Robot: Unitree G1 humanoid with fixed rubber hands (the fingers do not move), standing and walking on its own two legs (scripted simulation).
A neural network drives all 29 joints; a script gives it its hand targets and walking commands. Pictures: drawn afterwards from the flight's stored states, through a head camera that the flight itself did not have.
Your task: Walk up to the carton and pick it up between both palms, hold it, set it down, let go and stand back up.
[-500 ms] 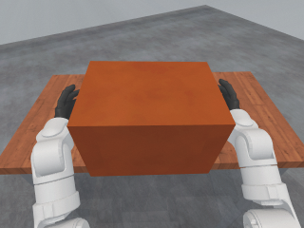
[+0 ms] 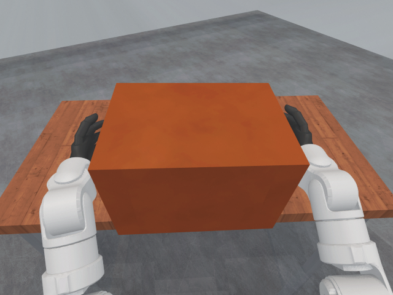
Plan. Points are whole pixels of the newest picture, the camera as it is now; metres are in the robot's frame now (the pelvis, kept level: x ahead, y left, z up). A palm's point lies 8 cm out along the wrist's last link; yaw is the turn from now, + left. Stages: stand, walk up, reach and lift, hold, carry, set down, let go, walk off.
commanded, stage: hold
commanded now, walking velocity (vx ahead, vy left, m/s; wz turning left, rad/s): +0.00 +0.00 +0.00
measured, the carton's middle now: (195, 156) +0.34 -0.02 +0.15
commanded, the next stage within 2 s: set down in 1.54 s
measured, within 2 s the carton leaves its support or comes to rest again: neither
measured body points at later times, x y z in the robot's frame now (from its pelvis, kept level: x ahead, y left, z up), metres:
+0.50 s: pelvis -0.01 -0.01 +0.00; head -0.03 -0.01 +0.45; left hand +0.34 +0.17 +0.18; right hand +0.34 -0.22 +0.16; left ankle +0.00 +0.10 -0.76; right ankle -0.02 -0.11 -0.76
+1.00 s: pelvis +0.00 +0.00 +0.00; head -0.02 +0.00 +0.45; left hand +0.35 +0.18 +0.18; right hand +0.34 -0.21 +0.17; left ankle +0.00 +0.10 -0.76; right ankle -0.02 -0.11 -0.76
